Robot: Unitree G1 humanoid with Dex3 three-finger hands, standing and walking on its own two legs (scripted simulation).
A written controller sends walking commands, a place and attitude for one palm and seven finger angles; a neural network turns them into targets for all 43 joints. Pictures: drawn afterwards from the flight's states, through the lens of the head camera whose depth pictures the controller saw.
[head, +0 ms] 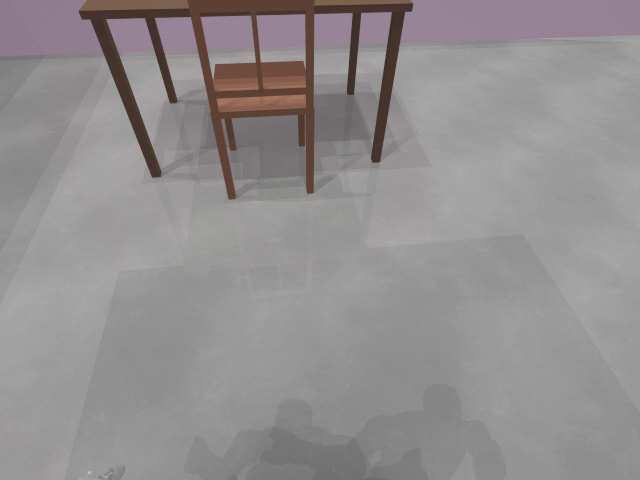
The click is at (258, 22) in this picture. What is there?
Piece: chair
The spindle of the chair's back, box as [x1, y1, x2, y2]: [251, 11, 262, 89]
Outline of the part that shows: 255,11 251,12 258,86 259,89 262,89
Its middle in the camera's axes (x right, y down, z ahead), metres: -0.22 -0.65 +1.35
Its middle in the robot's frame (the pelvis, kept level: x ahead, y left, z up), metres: +1.43 +0.29 -0.10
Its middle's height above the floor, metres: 0.67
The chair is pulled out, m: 0.00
